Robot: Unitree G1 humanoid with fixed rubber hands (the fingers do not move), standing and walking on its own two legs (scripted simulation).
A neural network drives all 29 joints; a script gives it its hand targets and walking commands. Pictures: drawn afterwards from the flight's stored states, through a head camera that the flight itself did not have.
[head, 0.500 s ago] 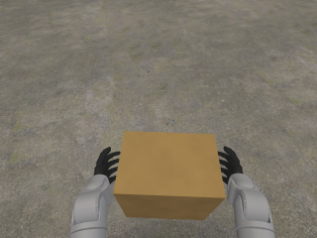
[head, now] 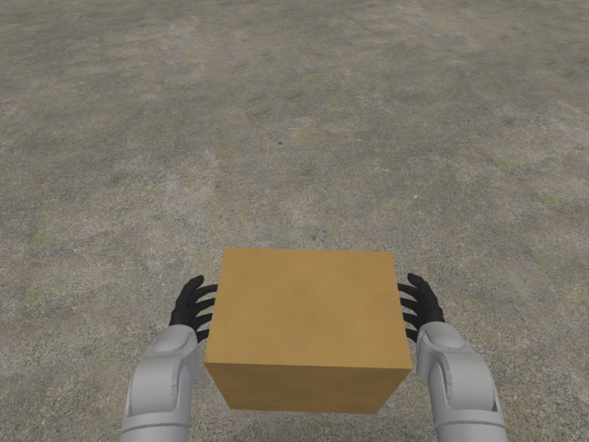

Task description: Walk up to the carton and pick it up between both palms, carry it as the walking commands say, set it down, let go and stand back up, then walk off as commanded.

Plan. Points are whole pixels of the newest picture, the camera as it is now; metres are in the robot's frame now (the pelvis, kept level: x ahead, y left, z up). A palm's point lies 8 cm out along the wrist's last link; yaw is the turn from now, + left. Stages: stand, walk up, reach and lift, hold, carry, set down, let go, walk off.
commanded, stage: hold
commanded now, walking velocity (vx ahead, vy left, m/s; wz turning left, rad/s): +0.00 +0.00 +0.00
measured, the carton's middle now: (305, 336) +0.28 +0.00 -0.04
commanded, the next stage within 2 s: set down in 0.14 s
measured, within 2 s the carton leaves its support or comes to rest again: neither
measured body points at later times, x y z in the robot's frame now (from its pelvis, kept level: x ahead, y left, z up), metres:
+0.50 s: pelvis +0.01 +0.00 +0.00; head +0.02 +0.01 +0.45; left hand +0.28 +0.17 -0.02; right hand +0.29 -0.16 -0.01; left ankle +0.05 +0.11 -0.73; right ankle +0.05 -0.12 -0.73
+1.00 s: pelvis +0.01 +0.00 -0.02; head +0.15 +0.01 +0.41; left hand +0.30 +0.17 -0.11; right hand +0.32 -0.16 -0.10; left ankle +0.05 +0.11 -0.73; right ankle +0.05 -0.12 -0.73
